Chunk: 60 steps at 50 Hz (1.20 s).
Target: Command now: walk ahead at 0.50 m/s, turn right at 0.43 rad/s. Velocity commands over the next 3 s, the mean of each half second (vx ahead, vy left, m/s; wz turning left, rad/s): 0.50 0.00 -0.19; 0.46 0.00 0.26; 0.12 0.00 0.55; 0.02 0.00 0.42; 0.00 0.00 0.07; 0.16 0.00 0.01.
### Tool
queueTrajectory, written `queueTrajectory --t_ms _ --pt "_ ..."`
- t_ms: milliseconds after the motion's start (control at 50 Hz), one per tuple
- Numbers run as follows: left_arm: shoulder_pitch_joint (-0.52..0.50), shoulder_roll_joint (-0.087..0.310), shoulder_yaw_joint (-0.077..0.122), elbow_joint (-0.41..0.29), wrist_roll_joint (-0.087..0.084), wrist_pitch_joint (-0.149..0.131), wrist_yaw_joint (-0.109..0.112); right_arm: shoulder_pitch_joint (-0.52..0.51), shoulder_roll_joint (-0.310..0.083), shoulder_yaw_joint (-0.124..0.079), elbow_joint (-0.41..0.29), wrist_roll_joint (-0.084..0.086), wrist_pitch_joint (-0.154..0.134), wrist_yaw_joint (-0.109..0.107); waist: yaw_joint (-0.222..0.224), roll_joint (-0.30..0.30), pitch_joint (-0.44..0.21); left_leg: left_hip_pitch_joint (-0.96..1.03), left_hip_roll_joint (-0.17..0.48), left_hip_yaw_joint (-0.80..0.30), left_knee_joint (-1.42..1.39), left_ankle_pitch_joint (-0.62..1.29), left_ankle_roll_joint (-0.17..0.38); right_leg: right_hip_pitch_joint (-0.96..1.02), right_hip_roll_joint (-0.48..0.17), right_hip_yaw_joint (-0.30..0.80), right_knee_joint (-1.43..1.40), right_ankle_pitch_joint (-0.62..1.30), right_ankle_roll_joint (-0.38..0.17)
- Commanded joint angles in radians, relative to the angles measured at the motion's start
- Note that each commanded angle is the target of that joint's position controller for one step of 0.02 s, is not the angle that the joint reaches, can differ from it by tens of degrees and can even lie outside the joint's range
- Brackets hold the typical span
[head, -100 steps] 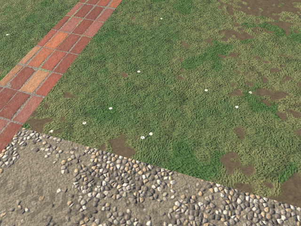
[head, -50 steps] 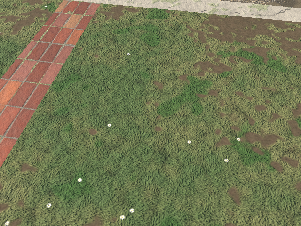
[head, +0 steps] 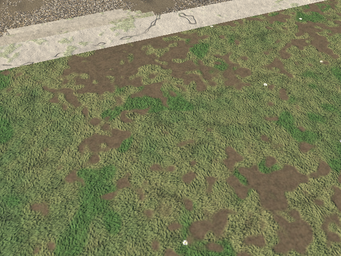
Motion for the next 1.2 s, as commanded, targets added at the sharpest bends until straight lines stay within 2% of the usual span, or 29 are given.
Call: queueTrajectory --t_ms 20,120,180,240,280,320,340,360,380,400,420,440,460,540,660,740,820,860,880,900,920,940,960,980,1000,1020,1080,1140,1200 --pt "-0.001 0.031 0.011 -0.084 0.001 -0.007 -0.003 0.027 -0.110 -0.026 -0.021 0.005 -0.020 0.005 0.007 0.131 -0.013 0.133 0.273 -0.262 -0.249 0.121 0.178 -0.163 -0.074 0.043 -0.052 0.058 0.005" --pt "-0.127 0.010 -0.008 -0.116 0.015 -0.024 -0.015 0.055 -0.156 -0.035 0.019 0.020 -0.008 0.001 -0.014 0.109 -0.001 0.181 0.259 -0.137 -0.269 0.266 0.177 -0.182 -0.088 -0.011 -0.340 0.260 0.017" --pt "-0.234 -0.004 -0.019 -0.139 0.009 -0.036 -0.032 0.103 -0.177 -0.034 0.042 0.030 0.006 -0.001 -0.057 0.116 0.024 0.182 0.242 -0.085 -0.259 0.238 0.153 -0.113 -0.068 -0.071 -0.503 0.342 0.017" --pt "-0.301 0.011 -0.016 -0.171 -0.001 -0.041 -0.044 0.153 -0.198 -0.035 0.070 0.039 0.023 0.000 -0.073 0.135 0.046 0.248 0.285 -0.101 -0.236 0.230 0.144 -0.095 -0.047 -0.091 -0.590 0.283 -0.003" --pt "-0.295 0.033 -0.008 -0.179 0.002 -0.043 -0.049 0.152 -0.212 -0.038 0.083 0.046 0.035 -0.002 -0.047 0.153 0.044 0.291 0.310 -0.104 -0.189 0.313 0.129 -0.048 -0.027 -0.104 -0.641 0.215 -0.034" --pt "-0.111 0.088 0.026 -0.124 0.015 -0.044 -0.044 0.129 -0.214 -0.034 0.087 0.050 0.045 -0.008 0.065 0.140 -0.064 0.267 0.260 -0.037 0.034 0.590 0.090 0.239 0.035 -0.151 -0.725 0.247 -0.082" --pt "0.057 0.146 0.052 -0.080 0.021 -0.040 -0.032 0.127 -0.180 -0.019 0.076 0.037 0.042 -0.013 0.138 0.104 -0.178 0.122 0.214 0.006 0.259 0.514 0.051 0.510 -0.028 -0.076 -0.696 0.281 -0.121" --pt "0.175 0.260 0.074 -0.068 0.041 -0.034 -0.020 0.182 -0.079 0.016 0.031 0.012 0.024 -0.008 0.132 -0.131 -0.313 -0.274 0.075 0.038 0.664 0.070 -0.018 0.878 -0.301 0.361 -0.728 0.206 -0.260" --pt "0.196 0.226 0.062 -0.063 0.027 -0.036 -0.023 0.193 -0.090 0.019 0.042 0.021 -0.001 -0.003 0.128 -0.198 -0.411 -0.430 0.018 -0.122 0.848 -0.391 -0.018 0.926 -0.394 0.666 -0.871 0.148 -0.330" --pt "0.138 0.163 0.039 -0.062 0.024 -0.041 -0.028 0.126 -0.166 -0.005 0.024 0.050 -0.009 0.004 0.121 -0.125 -0.269 -0.523 0.079 -0.150 0.911 -0.343 -0.008 0.823 -0.355 0.531 -0.879 0.135 -0.284" --pt "0.072 0.126 0.027 -0.067 0.018 -0.042 -0.030 0.066 -0.163 -0.004 0.010 0.052 -0.010 0.004 0.095 -0.082 -0.168 -0.518 0.123 -0.125 0.875 -0.254 0.000 0.683 -0.305 0.376 -0.889 0.194 -0.249" --pt "0.010 0.097 0.017 -0.068 0.019 -0.043 -0.036 0.041 -0.150 -0.005 0.011 0.036 -0.005 0.000 0.061 -0.027 -0.104 -0.480 0.153 -0.115 0.813 -0.185 -0.005 0.553 -0.257 0.282 -0.921 0.253 -0.227" --pt "-0.031 0.070 0.010 -0.071 0.023 -0.049 -0.040 0.050 -0.146 -0.011 0.016 0.025 0.008 -0.002 0.026 -0.038 -0.072 -0.418 0.178 -0.123 0.760 -0.135 -0.010 0.458 -0.222 0.219 -0.958 0.301 -0.211" --pt "-0.038 0.089 0.019 -0.035 0.026 -0.075 -0.036 0.056 -0.097 -0.006 0.019 0.018 0.047 -0.008 -0.018 -0.028 -0.032 -0.370 0.182 -0.118 0.658 -0.009 -0.042 0.343 -0.195 0.108 -1.051 0.389 -0.229" --pt "0.026 0.122 0.027 0.028 0.032 -0.072 -0.011 -0.118 -0.067 0.005 -0.024 0.027 0.044 0.008 0.044 -0.012 0.028 -0.416 0.152 -0.115 0.339 0.269 -0.040 0.408 -0.188 -0.039 -1.087 0.368 -0.176" --pt "0.074 0.136 0.034 0.076 0.025 -0.065 -0.004 -0.218 -0.066 0.009 -0.072 0.033 0.042 0.026 0.087 -0.002 0.067 -0.451 0.124 -0.110 0.229 0.268 -0.014 0.522 -0.230 -0.096 -1.074 0.362 -0.157" --pt "0.067 0.149 0.042 0.100 0.014 -0.043 0.005 -0.250 -0.073 0.008 -0.117 0.030 0.040 0.051 0.083 -0.014 0.069 -0.444 0.099 -0.062 0.179 0.124 0.032 0.633 -0.264 -0.142 -0.981 0.520 -0.121" --pt "0.037 0.178 0.049 0.092 0.013 -0.029 0.015 -0.174 -0.106 -0.011 -0.117 0.026 0.043 0.055 0.033 -0.047 -0.001 -0.290 0.033 0.011 0.178 0.031 0.067 0.641 -0.250 -0.184 -0.831 0.874 -0.089" --pt "0.012 0.181 0.047 0.084 0.014 -0.016 0.023 -0.040 -0.144 -0.035 -0.087 0.023 0.044 0.052 -0.043 -0.034 -0.069 -0.116 -0.020 0.043 0.131 0.061 0.090 0.605 -0.209 -0.226 -0.639 1.020 -0.057" --pt "0.021 0.164 0.038 0.067 0.021 -0.015 0.034 0.108 -0.215 -0.066 -0.056 0.018 0.045 0.038 -0.104 0.020 -0.159 0.153 0.006 -0.046 0.111 0.205 0.130 0.436 -0.156 -0.242 -0.380 0.904 -0.007" --pt "0.124 0.053 0.000 0.019 0.058 -0.038 0.024 0.164 -0.345 -0.093 -0.065 0.008 0.047 0.023 -0.039 0.281 -0.293 0.565 0.290 -0.504 0.137 0.455 0.308 -0.002 0.011 -0.227 0.039 0.152 0.076" --pt "0.114 0.069 -0.011 0.024 0.052 -0.072 0.007 0.183 -0.303 -0.076 -0.089 0.012 0.045 0.024 -0.065 0.265 -0.475 0.689 0.409 -0.840 -0.006 0.524 0.413 -0.147 0.107 -0.020 0.223 -0.307 0.087" --pt "0.023 0.131 0.007 0.007 0.011 -0.085 -0.003 0.146 -0.250 -0.061 -0.097 0.008 0.046 0.024 -0.086 0.170 -0.393 0.618 0.363 -0.671 -0.001 0.570 0.352 -0.204 0.035 0.046 0.254 -0.251 0.067" --pt "-0.033 0.122 0.001 -0.012 0.007 -0.087 0.000 0.087 -0.209 -0.052 -0.105 0.020 0.048 0.020 -0.061 0.106 -0.263 0.465 0.315 -0.526 0.000 0.600 0.307 -0.217 -0.006 0.018 0.181 -0.176 0.056" --pt "-0.056 0.124 0.005 -0.007 0.024 -0.078 0.011 0.028 -0.178 -0.043 -0.117 0.029 0.055 0.016 -0.027 0.040 -0.166 0.308 0.272 -0.433 -0.021 0.616 0.272 -0.195 -0.040 -0.003 0.110 -0.125 0.063" --pt "-0.055 0.135 0.014 -0.015 0.035 -0.062 0.021 -0.006 -0.164 -0.038 -0.130 0.022 0.060 0.011 0.007 0.054 -0.129 0.181 0.245 -0.391 -0.049 0.632 0.256 -0.123 -0.062 -0.001 0.053 -0.088 0.067" --pt "-0.007 0.096 0.009 -0.015 0.040 -0.023 0.033 -0.038 -0.188 -0.047 -0.144 0.004 0.065 0.003 0.058 0.102 -0.123 0.022 0.193 -0.320 -0.083 0.734 0.256 -0.027 -0.040 -0.020 -0.048 -0.024 0.093" --pt "-0.050 0.077 0.003 -0.029 0.045 -0.012 0.042 -0.022 -0.203 -0.052 -0.138 0.018 0.079 -0.019 0.048 0.117 -0.151 0.027 0.170 -0.307 -0.063 0.711 0.231 -0.047 -0.014 -0.015 -0.188 0.074 0.119" --pt "-0.131 0.073 -0.001 -0.048 0.039 -0.005 0.036 -0.015 -0.203 -0.053 -0.141 0.030 0.108 -0.040 0.021 0.138 -0.161 0.044 0.150 -0.339 -0.044 0.532 0.185 -0.038 0.007 0.002 -0.326 0.177 0.128"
